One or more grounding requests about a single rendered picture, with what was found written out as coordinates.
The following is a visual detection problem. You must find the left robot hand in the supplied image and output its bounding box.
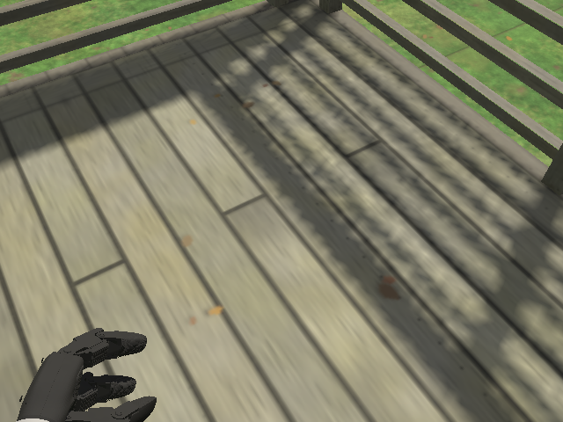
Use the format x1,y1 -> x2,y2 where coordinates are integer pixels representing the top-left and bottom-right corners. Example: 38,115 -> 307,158
17,328 -> 157,422

